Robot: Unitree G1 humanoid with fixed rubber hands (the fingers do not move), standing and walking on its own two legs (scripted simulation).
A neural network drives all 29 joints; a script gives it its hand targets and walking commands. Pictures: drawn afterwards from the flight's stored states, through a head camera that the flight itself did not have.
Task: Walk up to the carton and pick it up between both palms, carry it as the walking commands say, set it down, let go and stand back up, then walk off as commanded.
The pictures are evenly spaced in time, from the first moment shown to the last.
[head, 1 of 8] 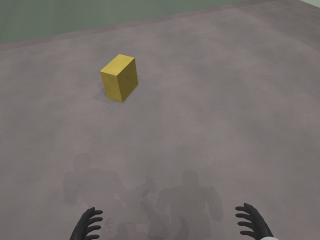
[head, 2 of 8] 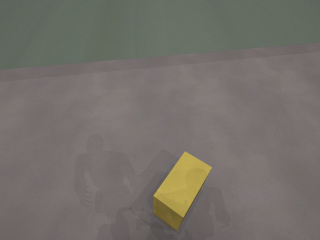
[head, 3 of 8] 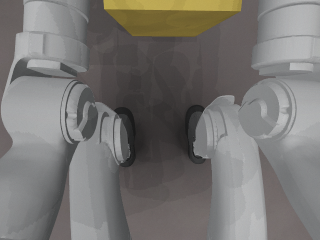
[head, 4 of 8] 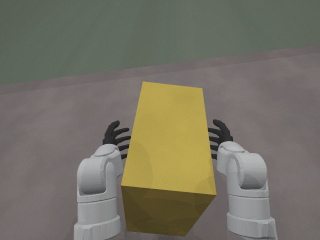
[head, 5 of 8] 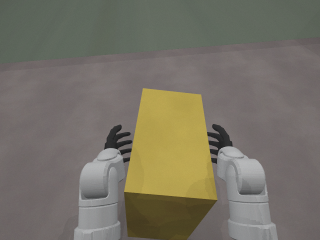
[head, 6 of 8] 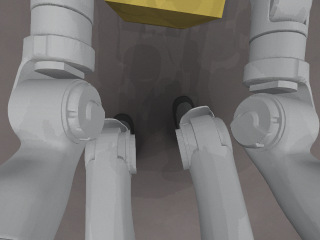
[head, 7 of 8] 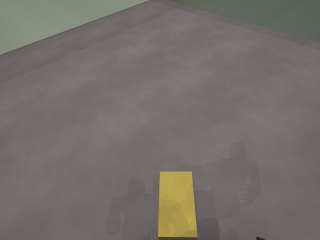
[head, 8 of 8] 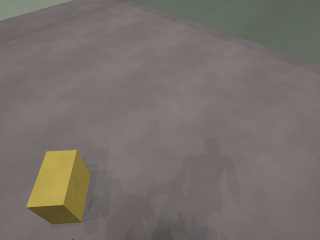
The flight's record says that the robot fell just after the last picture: no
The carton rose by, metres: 0.64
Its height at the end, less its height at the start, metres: +0.00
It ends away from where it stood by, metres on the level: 1.19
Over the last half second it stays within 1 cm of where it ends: yes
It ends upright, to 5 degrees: yes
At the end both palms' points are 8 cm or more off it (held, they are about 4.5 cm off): yes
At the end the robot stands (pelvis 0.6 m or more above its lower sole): yes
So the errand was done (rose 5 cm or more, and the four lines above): yes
